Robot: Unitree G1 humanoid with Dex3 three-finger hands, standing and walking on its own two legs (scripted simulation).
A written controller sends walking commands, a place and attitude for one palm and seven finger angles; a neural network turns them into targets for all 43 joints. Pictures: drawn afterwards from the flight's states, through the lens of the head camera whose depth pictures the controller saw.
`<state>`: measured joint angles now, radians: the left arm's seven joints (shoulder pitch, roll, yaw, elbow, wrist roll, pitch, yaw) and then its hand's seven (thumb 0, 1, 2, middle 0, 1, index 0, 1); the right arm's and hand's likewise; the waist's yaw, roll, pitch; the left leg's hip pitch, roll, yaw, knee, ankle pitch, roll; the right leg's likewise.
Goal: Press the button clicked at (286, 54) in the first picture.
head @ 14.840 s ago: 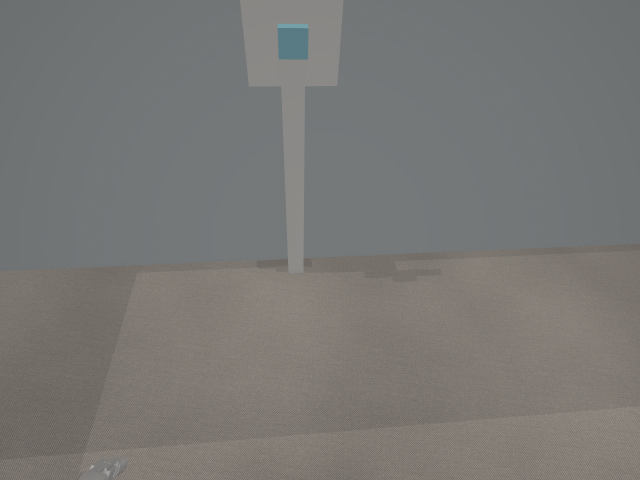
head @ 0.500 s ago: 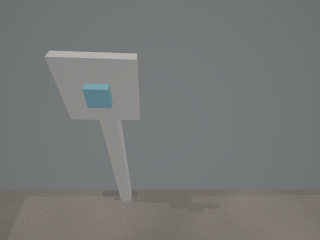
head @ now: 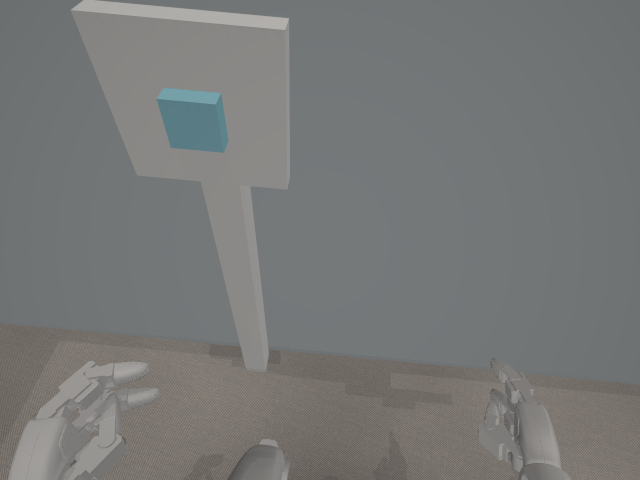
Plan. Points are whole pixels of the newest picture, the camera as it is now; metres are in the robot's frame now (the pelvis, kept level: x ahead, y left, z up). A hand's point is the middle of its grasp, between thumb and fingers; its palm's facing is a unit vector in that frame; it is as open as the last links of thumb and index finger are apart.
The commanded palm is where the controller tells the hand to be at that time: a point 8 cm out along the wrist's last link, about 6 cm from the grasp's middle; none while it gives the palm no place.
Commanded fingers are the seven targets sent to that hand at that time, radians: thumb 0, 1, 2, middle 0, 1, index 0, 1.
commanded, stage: raise the hand and make a fist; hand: left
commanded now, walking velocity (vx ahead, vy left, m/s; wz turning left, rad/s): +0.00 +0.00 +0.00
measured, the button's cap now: (195, 119) +0.46 +0.22 +0.20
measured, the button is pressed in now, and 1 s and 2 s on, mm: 0 0 0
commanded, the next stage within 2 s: aim a knuckle at the button in 1.50 s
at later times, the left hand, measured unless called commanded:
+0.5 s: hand (127, 349) +0.21 +0.22 +0.11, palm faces +0.07 -1.00 -0.06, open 3.1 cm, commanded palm +0.18 +0.28 +0.13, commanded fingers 0.00 0.90 0.90 -1.30 -1.50 -1.30 -1.50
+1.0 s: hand (99, 283) +0.24 +0.24 +0.18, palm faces +0.08 -0.99 -0.07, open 3.1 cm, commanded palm +0.21 +0.29 +0.19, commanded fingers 0.00 0.90 0.90 -1.30 -1.50 -1.30 -1.50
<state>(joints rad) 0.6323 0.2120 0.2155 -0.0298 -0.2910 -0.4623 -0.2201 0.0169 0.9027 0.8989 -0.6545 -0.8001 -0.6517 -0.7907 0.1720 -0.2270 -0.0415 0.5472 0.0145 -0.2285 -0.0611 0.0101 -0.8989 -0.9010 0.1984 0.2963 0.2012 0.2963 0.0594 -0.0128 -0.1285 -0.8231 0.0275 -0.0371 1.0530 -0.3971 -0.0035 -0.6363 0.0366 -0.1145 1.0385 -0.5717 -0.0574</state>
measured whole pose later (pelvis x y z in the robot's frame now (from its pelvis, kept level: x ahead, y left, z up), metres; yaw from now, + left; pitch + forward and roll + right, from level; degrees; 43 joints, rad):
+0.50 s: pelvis +0.02 +0.02 +0.03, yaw -1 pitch +8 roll -2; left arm 0.53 0.25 0.23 -0.16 -0.33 -0.31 -0.25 0.01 0.90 0.90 -1.25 -1.46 -1.25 -1.45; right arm 0.27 -0.25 -0.02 0.61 0.04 -0.21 -0.09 0.01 -0.90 -0.90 0.20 0.30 0.20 0.30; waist 0.01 0.04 -0.11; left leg -0.67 0.01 0.00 0.88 -0.35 0.02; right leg -0.49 0.02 -0.08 0.85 -0.50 -0.02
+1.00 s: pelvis +0.01 +0.03 +0.05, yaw +0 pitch +1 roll -2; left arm 0.31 0.31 0.23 -0.23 -0.31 -0.04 -0.19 0.02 0.90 0.90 -1.30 -1.50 -1.30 -1.50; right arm 0.24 -0.22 0.08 0.59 0.05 -0.25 -0.10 0.01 -0.90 -0.90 0.20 0.30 0.20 0.30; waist 0.04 0.04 -0.07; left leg -0.44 0.00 0.01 0.70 -0.27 0.04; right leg -0.26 0.01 -0.07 0.66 -0.41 -0.01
